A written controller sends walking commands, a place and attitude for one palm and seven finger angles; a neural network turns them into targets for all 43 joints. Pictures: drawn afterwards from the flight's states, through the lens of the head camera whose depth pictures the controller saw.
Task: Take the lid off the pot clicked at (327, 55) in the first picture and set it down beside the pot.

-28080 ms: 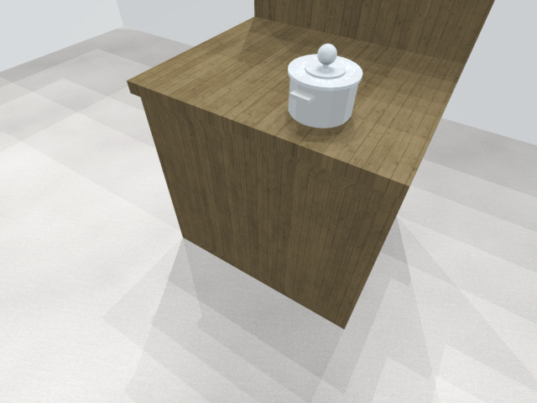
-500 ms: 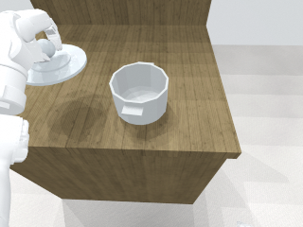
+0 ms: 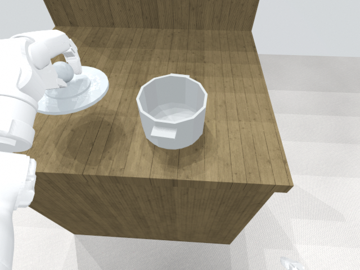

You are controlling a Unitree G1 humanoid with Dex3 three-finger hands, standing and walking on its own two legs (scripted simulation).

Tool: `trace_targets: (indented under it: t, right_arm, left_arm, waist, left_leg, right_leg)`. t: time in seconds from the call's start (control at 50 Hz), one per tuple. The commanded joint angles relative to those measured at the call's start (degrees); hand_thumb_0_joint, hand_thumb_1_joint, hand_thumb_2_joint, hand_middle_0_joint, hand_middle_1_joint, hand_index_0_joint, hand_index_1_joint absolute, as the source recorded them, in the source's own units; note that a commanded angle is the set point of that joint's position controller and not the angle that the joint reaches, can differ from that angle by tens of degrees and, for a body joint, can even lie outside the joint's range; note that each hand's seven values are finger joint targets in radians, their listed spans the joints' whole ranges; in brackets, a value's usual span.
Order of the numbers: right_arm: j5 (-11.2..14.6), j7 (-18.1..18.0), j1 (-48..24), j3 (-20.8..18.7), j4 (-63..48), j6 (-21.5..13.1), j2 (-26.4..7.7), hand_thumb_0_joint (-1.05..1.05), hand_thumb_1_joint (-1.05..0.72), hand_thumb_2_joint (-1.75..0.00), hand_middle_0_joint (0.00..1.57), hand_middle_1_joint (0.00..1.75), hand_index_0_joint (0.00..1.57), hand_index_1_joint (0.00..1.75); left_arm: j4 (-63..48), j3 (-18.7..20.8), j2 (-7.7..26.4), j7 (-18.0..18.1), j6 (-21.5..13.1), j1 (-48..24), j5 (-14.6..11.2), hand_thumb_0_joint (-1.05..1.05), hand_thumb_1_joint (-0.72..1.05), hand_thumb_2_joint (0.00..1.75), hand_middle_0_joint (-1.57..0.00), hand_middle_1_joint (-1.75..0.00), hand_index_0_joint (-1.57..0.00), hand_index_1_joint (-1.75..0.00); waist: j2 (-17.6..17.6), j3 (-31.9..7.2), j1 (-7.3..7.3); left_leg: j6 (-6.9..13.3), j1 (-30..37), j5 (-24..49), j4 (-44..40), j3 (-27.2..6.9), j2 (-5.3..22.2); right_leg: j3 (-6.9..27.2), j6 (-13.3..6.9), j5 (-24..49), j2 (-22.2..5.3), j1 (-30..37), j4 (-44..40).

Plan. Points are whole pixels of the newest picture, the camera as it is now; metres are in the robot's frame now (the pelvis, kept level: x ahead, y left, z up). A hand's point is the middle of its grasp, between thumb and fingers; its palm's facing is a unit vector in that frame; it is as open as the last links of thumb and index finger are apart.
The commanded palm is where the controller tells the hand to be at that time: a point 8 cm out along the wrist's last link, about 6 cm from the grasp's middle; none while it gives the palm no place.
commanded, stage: lower the lid onto the table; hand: left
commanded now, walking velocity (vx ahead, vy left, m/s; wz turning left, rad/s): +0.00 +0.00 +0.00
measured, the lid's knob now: (62, 72) +0.49 +0.25 +0.18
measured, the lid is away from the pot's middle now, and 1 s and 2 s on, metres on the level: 0.24 0.22 0.24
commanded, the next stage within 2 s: open the fingers wide in 1.66 s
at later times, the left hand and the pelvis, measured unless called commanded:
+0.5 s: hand (59, 89) +0.45 +0.25 +0.17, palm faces -0.39 -0.06 -0.92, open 7.6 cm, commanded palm +0.45 +0.25 +0.24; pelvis -0.01 +0.00 +0.00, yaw +0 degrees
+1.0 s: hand (71, 97) +0.46 +0.24 +0.13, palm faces -0.45 -0.06 -0.89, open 7.6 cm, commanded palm +0.47 +0.25 +0.20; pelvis +0.00 +0.00 +0.00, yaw -1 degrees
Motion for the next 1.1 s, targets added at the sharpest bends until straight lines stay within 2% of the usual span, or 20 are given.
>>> trace_targets:
  t: [0.0,0.02,0.06,0.12,0.16,0.2,0.22,0.34,0.38,0.44,0.52,0.58,0.64,0.7,0.74,0.78,0.9,0.92,1.0,1.08]
  right_arm:
    - [0.26,-0.44,1.02,-3.38,-5.14,-0.86,-9.53,0.0,-0.9,-0.9,0.2,0.3,0.2,0.3]
    - [0.07,-0.28,0.41,-3.35,-5.97,-0.98,-8.64,0.0,-0.9,-0.9,0.2,0.3,0.2,0.3]
    - [-0.13,-0.3,0.3,-3.45,-6.0,-1.55,-8.23,0.0,-0.9,-0.9,0.2,0.3,0.2,0.3]
    - [-0.22,-0.11,1.23,-3.3,-5.62,-0.99,-8.81,0.0,-0.9,-0.9,0.2,0.3,0.2,0.3]
    - [0.31,-0.33,0.68,-2.98,-5.5,-0.67,-8.68,0.0,-0.9,-0.9,0.2,0.3,0.2,0.3]
    - [0.0,-0.14,0.36,-3.59,-5.87,-0.57,-9.36,0.0,-0.9,-0.9,0.2,0.3,0.2,0.3]
    - [-0.34,-0.02,0.53,-3.64,-6.48,-0.71,-8.88,0.0,-0.9,-0.9,0.2,0.3,0.2,0.3]
    - [-0.06,-0.16,0.95,-3.61,-5.89,-0.55,-8.93,0.0,-0.9,-0.9,0.2,0.3,0.2,0.3]
    - [0.16,-0.34,1.26,-3.67,-5.31,-0.58,-8.71,0.0,-0.9,-0.9,0.2,0.3,0.2,0.3]
    - [-0.19,-0.62,1.95,-3.74,-5.15,-0.78,-9.08,0.0,-0.9,-0.9,0.2,0.3,0.2,0.3]
    - [-0.29,-0.61,2.37,-4.0,-5.0,-0.98,-9.07,0.0,-0.9,-0.9,0.2,0.3,0.2,0.3]
    - [-0.06,-0.7,2.58,-3.83,-4.35,-0.89,-9.02,0.0,-0.9,-0.9,0.2,0.3,0.2,0.3]
    - [-0.07,-0.91,3.19,-3.79,-3.92,-0.59,-9.42,0.0,-0.9,-0.9,0.2,0.3,0.2,0.3]
    - [-0.34,-1.16,3.24,-4.24,-3.91,-1.11,-9.43,0.0,-0.9,-0.9,0.2,0.3,0.2,0.3]
    - [-0.49,-1.21,4.11,-4.12,-3.41,-1.2,-9.38,0.0,-0.9,-0.9,0.2,0.3,0.2,0.3]
    - [-0.25,-1.27,4.1,-4.0,-3.21,-1.06,-9.17,0.0,-0.9,-0.9,0.2,0.3,0.2,0.3]
    - [-0.57,-1.24,4.64,-4.34,-3.36,-0.71,-9.62,0.0,-0.9,-0.9,0.2,0.3,0.2,0.3]
    - [-0.66,-1.06,5.02,-4.34,-3.46,-0.6,-9.36,0.0,-0.9,-0.9,0.2,0.3,0.2,0.3]
    - [-0.22,-1.21,5.48,-4.2,-2.86,0.09,-9.84,0.0,-0.9,-0.9,0.2,0.3,0.2,0.3]
    - [-0.33,-1.49,5.58,-4.39,-3.17,-0.06,-9.34,0.0,-0.9,-0.9,0.2,0.3,0.2,0.3]
  left_arm:
    - [-10.35,5.8,16.47,3.71,0.03,-34.31,-0.26,0.0,0.58,1.11,-1.04,-1.0,-0.91,-0.95]
    - [-16.24,5.56,16.46,3.79,-0.46,-38.72,0.4,0.0,0.58,1.11,-1.04,-1.0,-0.91,-0.95]
    - [-15.63,5.34,14.86,4.04,-0.46,-36.88,0.62,0.0,0.58,1.11,-1.04,-1.0,-0.91,-0.95]
    - [-11.37,8.35,18.0,4.22,-0.95,-32.82,0.34,0.0,0.58,1.11,-1.04,-1.0,-0.91,-0.95]
    - [-6.67,6.05,15.49,4.02,-0.88,-31.65,0.29,0.0,0.58,1.11,-1.04,-1.0,-0.91,-0.95]
    - [-12.03,5.64,15.57,4.5,-1.33,-33.83,-0.67,0.0,0.58,1.11,-1.04,-1.0,-0.91,-0.95]
    - [-17.91,8.43,19.09,4.91,-2.12,-37.02,0.36,0.0,0.58,1.11,-1.04,-1.0,-0.91,-0.95]
    - [-10.84,8.46,17.77,4.74,-2.67,-31.39,-0.03,0.0,0.58,1.11,-1.04,-1.0,-0.91,-0.95]
    - [-10.17,5.13,13.74,4.5,-2.67,-32.79,-0.49,0.0,0.58,1.11,-1.04,-1.0,-0.91,-0.95]
    - [-9.98,8.23,17.94,5.35,-3.57,-33.26,0.19,0.0,0.58,1.11,-1.04,-1.0,-0.91,-0.95]
    - [-12.31,7.33,17.06,5.66,-4.68,-34.27,-0.31,0.0,0.58,1.11,-1.04,-1.0,-0.91,-0.95]
    - [-6.55,5.95,14.51,5.4,-4.61,-31.21,-0.64,0.0,0.58,1.11,-1.04,-1.0,-0.91,-0.95]
    - [-4.52,6.82,16.12,5.74,-5.14,-32.13,-0.1,0.0,0.58,1.11,-1.04,-1.0,-0.91,-0.95]
    - [-8.98,3.74,13.11,6.1,-5.77,-35.4,-1.06,0.0,0.58,1.11,-1.04,-1.0,-0.91,-0.95]
    - [-6.64,7.44,16.63,6.42,-6.25,-34.2,0.04,0.0,0.58,1.11,-1.04,-1.0,-0.91,-0.95]
    - [-3.51,5.39,13.81,6.04,-6.32,-32.4,-0.55,0.0,0.58,1.11,-1.04,-1.0,-0.91,-0.95]
    - [-4.55,5.75,15.21,7.18,-7.57,-33.09,0.03,0.0,0.58,1.11,-1.04,-1.0,-0.91,-0.95]
    - [-5.08,8.66,18.12,7.5,-7.83,-32.79,0.64,0.0,0.58,1.11,-1.04,-1.0,-0.91,-0.95]
    - [1.28,6.14,15.67,7.42,-7.85,-29.61,-0.02,0.0,0.58,1.11,-1.04,-1.0,-0.91,-0.95]
    - [-3.2,7.35,16.95,7.78,-8.69,-32.76,0.54,0.0,0.58,1.11,-1.04,-1.0,-0.91,-0.95]
  waist:
    - [1.89,-23.87,-1.13]
    - [3.5,-27.64,-0.73]
    - [4.62,-27.98,-0.83]
    - [1.41,-25.98,-0.34]
    - [-0.78,-22.09,-0.69]
    - [2.76,-25.02,-0.77]
    - [4.93,-29.34,-0.08]
    - [1.82,-24.4,-0.45]
    - [1.83,-22.85,-1.0]
    - [2.17,-25.29,-0.68]
    - [4.36,-26.17,-0.88]
    - [3.25,-22.36,-1.22]
    - [1.12,-22.46,-1.27]
    - [4.82,-24.82,-2.0]
    - [3.65,-25.61,-1.36]
    - [1.51,-23.98,-1.6]
    - [4.09,-26.03,-1.65]
    - [3.19,-26.92,-1.1]
    - [1.86,-22.97,-1.81]
    - [3.39,-27.51,-1.73]
  left_leg:
    - [-0.92,15.85,28.41,0.5,-3.73,1.58]
    - [-0.97,18.16,29.67,0.33,-4.2,1.47]
    - [-1.03,20.42,33.22,1.33,-4.69,1.6]
    - [-0.95,16.24,30.48,0.76,-4.2,1.33]
    - [-0.55,13.33,24.96,-0.03,-3.52,1.2]
    - [-0.99,16.23,27.92,0.47,-4.01,1.45]
    - [-1.17,18.86,30.5,0.5,-4.6,1.53]
    - [-0.58,15.44,25.88,0.29,-4.12,1.31]
    - [-0.79,15.73,24.45,-0.09,-4.29,1.46]
    - [-0.48,15.47,23.26,0.24,-4.16,1.16]
    - [-1.14,16.98,25.03,0.07,-4.63,1.52]
    - [-0.86,15.25,23.55,0.25,-4.46,1.32]
    - [-0.63,13.57,19.83,-0.06,-4.01,1.23]
    - [-1.22,17.34,24.18,0.81,-4.52,1.69]
    - [-0.99,16.78,23.74,0.98,-4.51,1.54]
    - [-0.77,14.78,22.8,0.75,-4.17,1.28]
    - [-1.14,15.57,26.92,1.99,-3.9,1.55]
    - [-1.06,15.45,27.49,1.91,-4.2,1.62]
    - [-0.91,12.55,24.34,1.75,-3.49,1.66]
    - [-0.42,15.88,27.75,2.66,-3.59,1.76]
  right_leg:
    - [-0.31,-3.95,16.71,3.04,3.57,0.56]
    - [-0.06,-3.69,16.81,3.46,4.27,0.84]
    - [-0.09,-3.78,16.87,3.7,2.66,1.21]
    - [-0.05,-3.77,17.63,3.7,4.83,0.96]
    - [-0.58,-3.77,15.88,3.42,4.11,0.92]
    - [-0.26,-4.11,16.0,2.99,3.5,0.93]
    - [0.27,-3.95,16.47,3.52,4.69,1.1]
    - [-0.18,-3.97,15.32,3.6,3.97,0.72]
    - [-0.68,-3.88,13.65,3.69,2.25,0.47]
    - [-0.25,-4.06,13.96,3.74,3.88,0.76]
    - [-0.17,-3.96,13.62,3.75,2.92,0.57]
    - [-0.53,-4.02,12.9,3.87,1.25,0.41]
    - [-0.58,-3.99,12.21,3.89,2.1,0.49]
    - [-0.47,-4.12,12.6,3.62,-0.09,0.66]
    - [-0.34,-4.0,13.0,4.03,1.07,0.99]
    - [-0.57,-3.8,13.73,3.88,1.27,1.11]
    - [-0.12,-4.03,15.9,3.63,1.21,1.73]
    - [0.01,-3.82,16.03,4.0,2.1,1.91]
    - [-0.4,-3.88,14.94,3.68,0.5,1.75]
    - [0.1,-3.44,16.45,4.05,0.95,2.2]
